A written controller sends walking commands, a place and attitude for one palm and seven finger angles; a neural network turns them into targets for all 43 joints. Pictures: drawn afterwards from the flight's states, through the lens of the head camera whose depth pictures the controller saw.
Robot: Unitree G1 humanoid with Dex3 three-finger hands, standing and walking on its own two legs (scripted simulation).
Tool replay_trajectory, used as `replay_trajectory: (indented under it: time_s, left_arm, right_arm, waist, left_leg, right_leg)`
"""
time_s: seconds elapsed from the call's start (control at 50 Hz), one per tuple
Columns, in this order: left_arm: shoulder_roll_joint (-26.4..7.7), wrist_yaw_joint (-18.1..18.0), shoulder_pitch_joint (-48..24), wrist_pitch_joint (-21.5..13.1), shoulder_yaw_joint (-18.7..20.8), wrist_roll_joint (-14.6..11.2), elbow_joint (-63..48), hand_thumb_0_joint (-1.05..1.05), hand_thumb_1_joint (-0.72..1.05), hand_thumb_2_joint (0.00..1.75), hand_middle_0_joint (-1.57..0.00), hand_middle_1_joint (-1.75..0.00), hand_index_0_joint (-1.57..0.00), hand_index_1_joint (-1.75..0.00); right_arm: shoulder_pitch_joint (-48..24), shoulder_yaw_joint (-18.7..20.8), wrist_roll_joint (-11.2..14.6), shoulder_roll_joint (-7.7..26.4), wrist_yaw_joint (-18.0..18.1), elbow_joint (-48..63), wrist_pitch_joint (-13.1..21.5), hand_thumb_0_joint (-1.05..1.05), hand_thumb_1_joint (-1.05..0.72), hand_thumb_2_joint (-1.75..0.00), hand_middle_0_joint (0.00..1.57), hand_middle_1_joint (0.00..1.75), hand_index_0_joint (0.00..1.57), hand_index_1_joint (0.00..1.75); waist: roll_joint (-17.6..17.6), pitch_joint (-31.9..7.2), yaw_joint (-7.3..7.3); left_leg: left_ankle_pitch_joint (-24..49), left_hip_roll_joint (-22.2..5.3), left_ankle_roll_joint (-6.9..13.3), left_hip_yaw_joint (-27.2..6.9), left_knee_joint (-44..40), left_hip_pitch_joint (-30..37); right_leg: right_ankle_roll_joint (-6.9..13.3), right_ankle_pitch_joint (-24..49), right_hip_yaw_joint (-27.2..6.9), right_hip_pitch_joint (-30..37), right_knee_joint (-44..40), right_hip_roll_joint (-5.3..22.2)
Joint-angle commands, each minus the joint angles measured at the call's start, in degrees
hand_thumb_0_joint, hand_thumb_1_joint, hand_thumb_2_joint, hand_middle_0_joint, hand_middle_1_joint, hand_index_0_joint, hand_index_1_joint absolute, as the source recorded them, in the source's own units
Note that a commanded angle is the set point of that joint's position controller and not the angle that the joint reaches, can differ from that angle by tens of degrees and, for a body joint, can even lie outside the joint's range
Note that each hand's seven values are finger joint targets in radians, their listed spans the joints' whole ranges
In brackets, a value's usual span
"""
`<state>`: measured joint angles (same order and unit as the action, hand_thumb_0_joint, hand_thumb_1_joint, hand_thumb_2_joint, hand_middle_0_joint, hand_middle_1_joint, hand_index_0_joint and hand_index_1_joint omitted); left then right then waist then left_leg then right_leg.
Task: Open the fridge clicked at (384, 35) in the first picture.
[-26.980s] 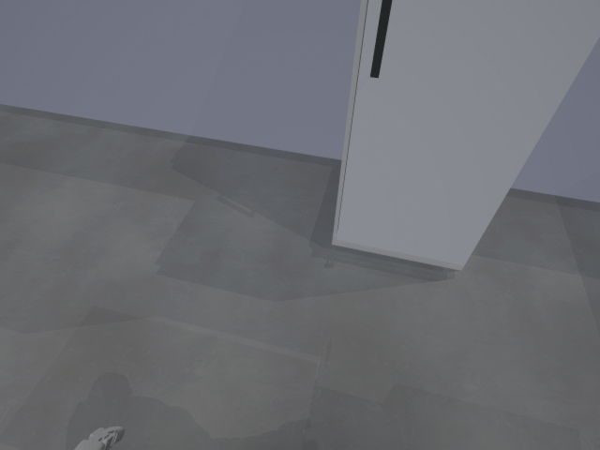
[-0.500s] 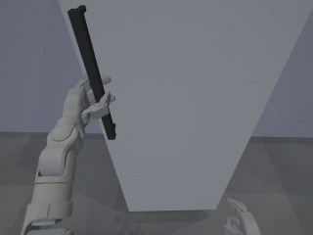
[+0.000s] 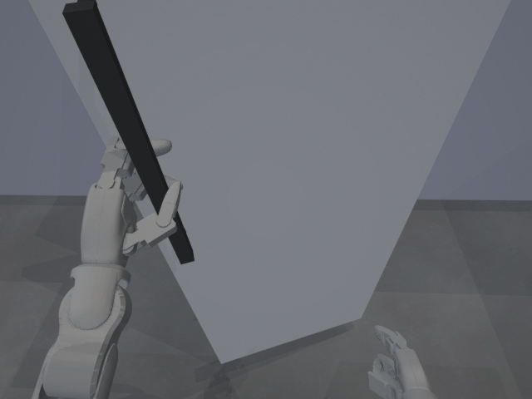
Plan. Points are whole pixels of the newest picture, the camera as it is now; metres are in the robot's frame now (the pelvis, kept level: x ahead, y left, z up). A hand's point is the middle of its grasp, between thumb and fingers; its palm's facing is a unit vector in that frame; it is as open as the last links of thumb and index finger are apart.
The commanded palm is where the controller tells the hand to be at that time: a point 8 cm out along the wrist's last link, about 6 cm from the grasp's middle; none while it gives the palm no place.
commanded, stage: walk backward, drawing the door open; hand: left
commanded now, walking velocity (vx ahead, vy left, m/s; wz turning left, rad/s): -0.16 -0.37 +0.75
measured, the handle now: (151, 165) +0.34 +0.14 +0.22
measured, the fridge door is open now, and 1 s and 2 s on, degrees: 19 50 75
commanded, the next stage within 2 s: stop walking and hold the door back in 1.54 s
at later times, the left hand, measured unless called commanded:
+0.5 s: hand (214, 312) +0.18 +0.05 +0.19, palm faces +0.26 -0.93 -0.27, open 7.9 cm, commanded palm +0.13 +0.09 +0.20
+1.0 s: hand (330, 395) +0.11 -0.05 +0.19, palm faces +0.69 -0.69 -0.21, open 7.7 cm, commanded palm +0.05 -0.03 +0.19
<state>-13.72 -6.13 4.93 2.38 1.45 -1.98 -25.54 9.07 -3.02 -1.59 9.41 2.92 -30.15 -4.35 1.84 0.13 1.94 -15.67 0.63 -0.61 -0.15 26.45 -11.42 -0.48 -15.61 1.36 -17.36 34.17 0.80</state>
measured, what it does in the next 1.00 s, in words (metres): steps to the right, turning left: left foot, then right foot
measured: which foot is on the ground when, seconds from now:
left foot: down 0.00-0.12, up 0.14-0.34, down 0.36-0.60, up 0.62-0.80, down 0.82-1.00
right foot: down 0.00-0.36, up 0.38-0.58, down 0.60-0.80, up 0.82-1.00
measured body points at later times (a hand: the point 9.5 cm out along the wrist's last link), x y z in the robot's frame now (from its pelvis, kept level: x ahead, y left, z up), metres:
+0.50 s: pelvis -0.08 -0.13 +0.00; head +0.00 -0.11 +0.44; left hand +0.16 +0.10 +0.20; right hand +0.14 -0.26 -0.12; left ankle -0.14 +0.05 -0.74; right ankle +0.01 -0.21 -0.68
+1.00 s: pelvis -0.02 -0.34 +0.00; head +0.03 -0.27 +0.44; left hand +0.07 -0.01 +0.20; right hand +0.25 -0.36 -0.10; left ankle -0.13 -0.18 -0.74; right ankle +0.11 -0.41 -0.68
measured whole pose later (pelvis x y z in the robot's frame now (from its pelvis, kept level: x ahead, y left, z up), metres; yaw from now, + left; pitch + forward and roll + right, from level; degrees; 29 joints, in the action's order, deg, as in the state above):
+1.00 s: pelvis -0.02 -0.34 +0.00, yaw +45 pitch +0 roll -3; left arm -15.4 -2.9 -1.3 -3.6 0.0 0.8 -30.8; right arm 7.0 -0.3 -0.7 7.6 1.9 -34.5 6.0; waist 0.3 11.2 0.4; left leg -12.9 -7.7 -5.5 -6.7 30.1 -17.5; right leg -3.1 -22.9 0.4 -30.6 56.3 -0.5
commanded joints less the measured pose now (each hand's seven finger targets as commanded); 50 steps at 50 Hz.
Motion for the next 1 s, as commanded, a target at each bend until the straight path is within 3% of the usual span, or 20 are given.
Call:
replay_trajectory:
  time_s: [0.0,0.12,0.18,0.28,0.3,0.34,0.36,0.44,0.52,0.54,0.58,0.6,0.64,0.72,0.76,0.8,0.82,0.84,0.92,0.98]
  left_arm:
    - [-5.4,0.4,-11.6,-9.8,2.9,1.4,-18.2,0.0,0.9,0.9,-0.45,-1.4,-0.45,-1.4]
    - [-6.4,0.0,-10.5,-10.1,5.3,1.2,-21.4,0.0,0.9,0.9,-0.45,-1.4,-0.45,-1.4]
    - [-2.8,1.0,-11.2,-10.0,2.0,2.6,-22.2,0.0,0.9,0.9,-0.45,-1.4,-0.45,-1.4]
    - [-0.9,1.0,-14.7,-10.1,-2.1,2.4,-24.7,0.0,0.9,0.9,-0.45,-1.4,-0.45,-1.4]
    - [-0.6,1.1,-14.7,-9.8,-4.0,2.0,-24.0,0.0,0.9,0.9,-0.45,-1.4,-0.45,-1.4]
    - [-0.5,1.7,-19.5,-11.0,-6.5,2.9,-24.6,0.0,0.9,0.9,-0.45,-1.4,-0.45,-1.4]
    - [-3.3,1.9,-20.4,-11.6,-4.1,4.5,-22.7,0.0,0.9,0.9,-0.45,-1.4,-0.45,-1.4]
    - [-2.6,2.6,-22.2,-13.4,-1.7,4.2,-23.7,0.0,0.9,0.9,-0.45,-1.4,-0.45,-1.4]
    - [-0.7,1.5,-21.8,-12.7,-2.5,2.8,-21.4,0.0,0.9,0.9,-0.45,-1.4,-0.45,-1.4]
    - [-1.9,1.5,-22.9,-13.2,-2.1,3.2,-22.0,0.0,0.9,0.9,-0.45,-1.4,-0.45,-1.4]
    - [-7.9,1.1,-22.2,-13.0,2.9,3.8,-24.6,0.0,0.9,0.9,-0.45,-1.4,-0.45,-1.4]
    - [-8.1,1.1,-18.2,-12.3,4.5,3.9,-23.4,0.0,0.9,0.9,-0.45,-1.4,-0.45,-1.4]
    - [-7.1,1.8,-18.4,-11.8,5.1,3.2,-27.0,0.0,0.9,0.9,-0.45,-1.4,-0.45,-1.4]
    - [-2.3,2.2,-16.1,-12.2,1.5,2.0,-25.3,0.0,0.9,0.9,-0.45,-1.4,-0.45,-1.4]
    - [-2.1,2.3,-18.4,-12.3,-0.5,1.7,-25.4,0.0,0.9,0.9,-0.45,-1.4,-0.45,-1.4]
    - [-0.8,2.5,-18.8,-13.3,-3.7,3.8,-23.4,0.0,0.9,0.9,-0.45,-1.4,-0.45,-1.4]
    - [-3.9,2.6,-20.3,-14.1,-1.1,5.3,-22.0,0.0,0.9,0.9,-0.45,-1.4,-0.45,-1.4]
    - [-5.4,2.4,-23.2,-14.5,0.9,5.1,-23.5,0.0,0.9,0.9,-0.45,-1.4,-0.45,-1.4]
    - [-4.1,2.8,-18.0,-12.8,2.1,3.9,-21.4,0.0,0.9,0.9,-0.45,-1.4,-0.45,-1.4]
    - [-4.3,1.7,-17.2,-12.5,3.9,1.8,-20.3,0.0,0.9,0.9,-0.45,-1.4,-0.45,-1.4]
  right_arm:
    - [-8.3,2.7,-0.4,6.5,0.4,7.8,4.5,0.0,-0.9,-0.9,0.2,0.3,0.2,0.3]
    - [-6.7,3.7,0.9,3.7,1.2,6.3,7.0,0.0,-0.9,-0.9,0.2,0.3,0.2,0.3]
    - [-5.9,2.7,-0.3,2.7,1.7,6.8,7.7,0.0,-0.9,-0.9,0.2,0.3,0.2,0.3]
    - [-2.9,2.6,-0.3,3.1,2.5,6.6,9.7,0.0,-0.9,-0.9,0.2,0.3,0.2,0.3]
    - [-1.7,3.1,0.0,4.3,2.7,5.9,10.3,0.0,-0.9,-0.9,0.2,0.3,0.2,0.3]
    - [-1.3,4.3,-0.7,7.0,2.0,7.0,11.5,0.0,-0.9,-0.9,0.2,0.3,0.2,0.3]
    - [-2.4,4.3,-0.9,7.8,1.2,6.4,11.9,0.0,-0.9,-0.9,0.2,0.3,0.2,0.3]
    - [-6.6,5.9,0.0,7.4,0.6,3.0,14.1,0.0,-0.9,-0.9,0.2,0.3,0.2,0.3]
    - [-7.4,6.5,2.0,6.9,-0.4,2.6,14.7,0.0,-0.9,-0.9,0.2,0.3,0.2,0.3]
    - [-6.4,6.2,2.6,6.0,-0.6,2.5,14.3,0.0,-0.9,-0.9,0.2,0.3,0.2,0.3]
    - [-8.1,5.5,2.7,2.8,-0.4,4.0,13.4,0.0,-0.9,-0.9,0.2,0.3,0.2,0.3]
    - [-9.0,4.8,2.2,2.4,0.3,3.3,13.7,0.0,-0.9,-0.9,0.2,0.3,0.2,0.3]
    - [-9.3,5.3,2.4,3.2,1.0,3.5,12.6,0.0,-0.9,-0.9,0.2,0.3,0.2,0.3]
    - [-8.1,3.8,1.2,2.2,1.2,5.0,11.4,0.0,-0.9,-0.9,0.2,0.3,0.2,0.3]
    - [-4.9,4.7,0.9,4.0,1.5,4.4,12.0,0.0,-0.9,-0.9,0.2,0.3,0.2,0.3]
    - [-4.7,6.3,0.4,8.8,1.3,6.0,12.2,0.0,-0.9,-0.9,0.2,0.3,0.2,0.3]
    - [-3.1,6.0,0.1,8.7,0.5,5.3,12.5,0.0,-0.9,-0.9,0.2,0.3,0.2,0.3]
    - [-6.4,7.1,1.0,10.5,-0.1,6.0,12.8,0.0,-0.9,-0.9,0.2,0.3,0.2,0.3]
    - [-6.5,7.6,0.8,8.6,-0.2,2.0,12.8,0.0,-0.9,-0.9,0.2,0.3,0.2,0.3]
    - [-6.4,7.0,1.9,7.6,-0.2,2.8,13.4,0.0,-0.9,-0.9,0.2,0.3,0.2,0.3]
  waist:
    - [0.9,-11.3,-1.37]
    - [-12.1,-17.1,-3.41]
    - [-9.1,-14.2,-2.35]
    - [-8.9,-12.9,-0.41]
    - [-4.8,-12.1,1.41]
    - [10.8,-9.9,1.29]
    - [3.1,-9.4,0.61]
    - [-2.5,-8.6,-0.96]
    - [10.8,-15.6,-0.68]
    - [6.0,-17.0,-0.54]
    - [-19.6,-16.8,-2.21]
    - [-19.6,-14.7,-4.36]
    - [-18.0,-14.9,-3.05]
    - [-10.5,-12.4,-0.9]
    - [-4.9,-12.2,1.39]
    - [15.4,-10.3,0.36]
    - [6.4,-11.6,0.36]
    - [0.3,-11.1,-0.85]
    - [10.5,-8.8,-0.9]
    - [15.8,-13.2,-1.3]
  left_leg:
    - [40.6,-13.8,7.2,-15.4,-2.7,1.2]
    - [-11.8,0.1,2.0,0.3,27.8,-12.2]
    - [-9.3,-2.5,0.5,2.3,34.6,-14.2]
    - [-3.7,-4.7,0.5,4.6,9.5,-3.9]
    - [3.2,-6.5,1.6,0.8,0.9,4.1]
    - [43.6,-30.4,10.0,-37.5,-10.8,18.4]
    - [42.3,-33.0,13.9,-39.5,-10.1,15.5]
    - [40.0,-25.4,11.0,-24.0,-1.7,9.1]
    - [12.1,-13.2,4.0,-10.7,-1.0,-3.7]
    - [7.3,-9.2,3.1,-8.0,2.6,-3.1]
    - [-16.5,1.2,0.1,2.6,29.0,-13.5]
    - [-21.8,0.4,1.1,-0.8,40.8,-16.3]
    - [-20.5,-3.2,0.9,-1.2,48.6,-17.1]
    - [-10.3,-3.4,-1.0,6.3,21.0,-8.2]
    - [-1.2,-5.0,-0.1,3.0,4.1,4.1]
    - [33.7,-32.4,8.8,-39.4,-10.1,19.8]
    - [38.1,-34.8,13.1,-42.2,-9.2,18.2]
    - [35.5,-33.8,14.5,-37.9,-8.8,17.0]
    - [29.1,-21.4,7.7,-17.0,-3.3,9.0]
    - [15.4,-16.2,5.0,-10.2,-2.7,-1.6]
  right_leg:
    - [-0.4,9.7,-1.7,4.8,-2.0,0.8]
    - [6.8,23.9,-6.5,13.3,-16.1,17.1]
    - [9.9,20.3,1.5,11.1,-14.3,14.7]
    - [7.9,21.9,6.6,8.2,-5.8,11.4]
    - [5.8,20.2,6.9,1.1,4.5,9.3]
    - [-1.9,-14.3,0.4,-25.0,28.9,-0.8]
    - [-2.0,-12.8,-6.2,-24.4,35.1,0.7]
    - [-1.8,-11.3,-9.1,-19.6,24.7,3.6]
    - [-1.9,4.8,0.4,14.8,-4.6,-0.6]
    - [-1.8,8.1,1.0,17.5,-11.1,0.6]
    - [5.8,16.1,-10.5,15.7,-16.3,16.1]
    - [10.1,22.5,-10.9,11.2,-15.5,20.1]
    - [11.3,24.7,-5.7,11.6,-10.9,19.0]
    - [8.1,28.9,6.1,9.7,-3.6,13.3]
    - [5.5,17.9,5.7,-1.9,8.1,11.0]
    - [-1.8,-17.7,0.0,-27.6,31.1,1.5]
    - [-1.8,-15.2,-6.3,-26.0,36.5,1.6]
    - [-2.1,-12.0,-6.9,-27.5,36.4,1.6]
    - [-2.8,-6.9,-6.5,-16.6,25.3,2.2]
    - [-2.5,-5.1,-0.2,6.3,5.3,-1.4]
